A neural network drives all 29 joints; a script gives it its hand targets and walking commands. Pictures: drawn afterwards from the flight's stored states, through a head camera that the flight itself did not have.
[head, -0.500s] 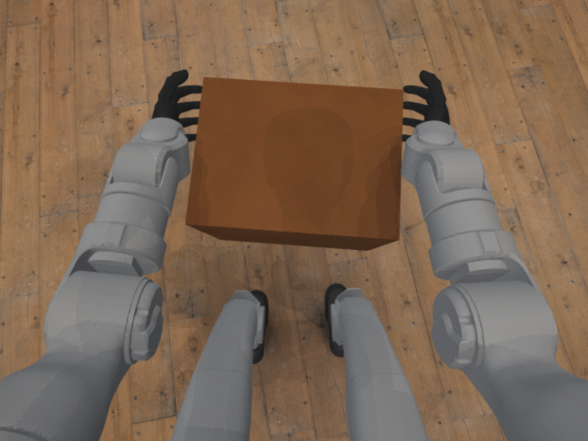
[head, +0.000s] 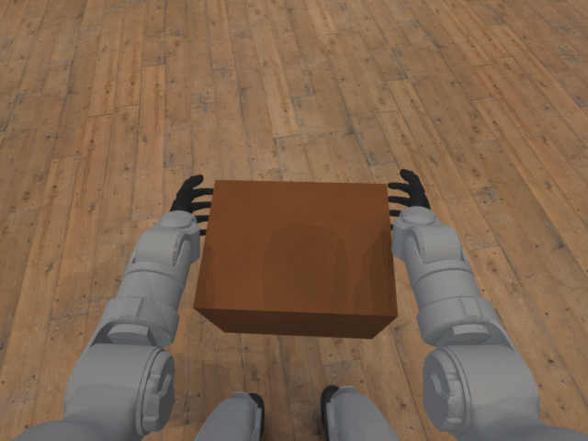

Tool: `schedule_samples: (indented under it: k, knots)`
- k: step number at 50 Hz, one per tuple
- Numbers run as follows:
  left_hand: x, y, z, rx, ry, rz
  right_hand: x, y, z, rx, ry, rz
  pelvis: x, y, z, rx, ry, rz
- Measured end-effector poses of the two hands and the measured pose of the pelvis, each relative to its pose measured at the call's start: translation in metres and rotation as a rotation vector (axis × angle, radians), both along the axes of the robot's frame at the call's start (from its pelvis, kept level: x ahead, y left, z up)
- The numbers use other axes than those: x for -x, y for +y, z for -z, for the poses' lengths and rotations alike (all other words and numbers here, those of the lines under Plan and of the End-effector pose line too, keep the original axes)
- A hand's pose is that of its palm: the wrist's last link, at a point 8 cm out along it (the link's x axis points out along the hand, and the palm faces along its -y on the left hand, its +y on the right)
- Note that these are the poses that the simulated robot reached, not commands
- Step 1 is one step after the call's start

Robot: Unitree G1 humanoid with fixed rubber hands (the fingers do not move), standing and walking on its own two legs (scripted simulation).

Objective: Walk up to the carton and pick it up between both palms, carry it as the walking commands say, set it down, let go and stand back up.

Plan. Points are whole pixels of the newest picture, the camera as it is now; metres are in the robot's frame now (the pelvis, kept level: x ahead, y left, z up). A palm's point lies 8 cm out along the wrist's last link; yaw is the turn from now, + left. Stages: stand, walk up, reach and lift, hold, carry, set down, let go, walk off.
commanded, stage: reach and lift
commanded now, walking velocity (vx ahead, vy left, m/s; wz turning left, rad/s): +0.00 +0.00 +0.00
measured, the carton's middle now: (298, 264) +0.37 +0.01 -0.07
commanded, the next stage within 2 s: hold in 1.28 s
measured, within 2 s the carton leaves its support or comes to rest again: neither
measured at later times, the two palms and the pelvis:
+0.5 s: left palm (166, 197) +0.40 +0.18 +0.08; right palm (421, 202) +0.40 -0.15 +0.07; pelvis +0.05 +0.01 +0.02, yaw +0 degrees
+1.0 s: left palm (173, 201) +0.39 +0.18 +0.07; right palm (425, 212) +0.39 -0.15 +0.07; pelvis +0.09 +0.02 +0.03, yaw +0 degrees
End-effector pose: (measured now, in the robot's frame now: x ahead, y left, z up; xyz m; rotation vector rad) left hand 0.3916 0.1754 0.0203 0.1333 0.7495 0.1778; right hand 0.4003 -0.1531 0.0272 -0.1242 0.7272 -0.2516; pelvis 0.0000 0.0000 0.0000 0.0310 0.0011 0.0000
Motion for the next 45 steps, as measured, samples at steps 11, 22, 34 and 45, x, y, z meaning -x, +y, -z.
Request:
schedule_samples:
  k: [11,22,34,45]
  knots:
    - [0.015,0.002,-0.064,0.038,-0.076,-0.036,0.016,0.0,-0.058,-0.022,-0.068,-0.007,-0.033,0.004,-0.009,0.007,0.011,0.001]
    - [0.001,0.007,-0.065,0.048,-0.06,-0.048,0.008,0.005,-0.052,-0.045,-0.032,0.003,-0.044,0.007,-0.016,0.011,0.031,0.0]
    - [-0.016,-0.001,-0.043,0.018,-0.023,0.002,-0.006,-0.003,-0.033,-0.064,-0.006,0.042,-0.08,0.011,-0.027,0.019,0.078,0.0]
    - [-0.007,0.0,-0.044,0.021,-0.024,0.002,0.008,-0.001,-0.034,-0.082,-0.02,0.08,-0.091,0.017,-0.031,0.029,0.069,0.001]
